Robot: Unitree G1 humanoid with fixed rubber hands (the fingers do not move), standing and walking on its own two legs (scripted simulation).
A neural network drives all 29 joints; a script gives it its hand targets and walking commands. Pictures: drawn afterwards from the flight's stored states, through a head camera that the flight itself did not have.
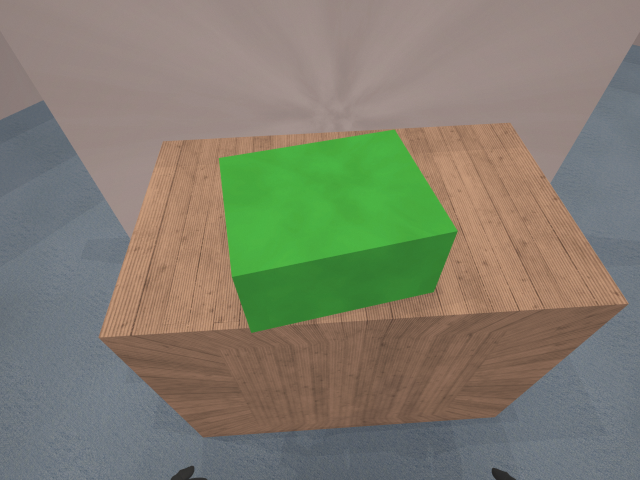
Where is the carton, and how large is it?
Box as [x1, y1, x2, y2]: [219, 130, 457, 332]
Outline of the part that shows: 394,130 219,158 231,273 251,332 433,291 457,231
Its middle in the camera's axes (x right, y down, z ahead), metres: +0.01 -0.02 +0.65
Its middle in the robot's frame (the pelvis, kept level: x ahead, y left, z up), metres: +0.49 +0.02 -0.01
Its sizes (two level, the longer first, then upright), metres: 0.311 0.246 0.159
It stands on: a pedestal, 0.66 m high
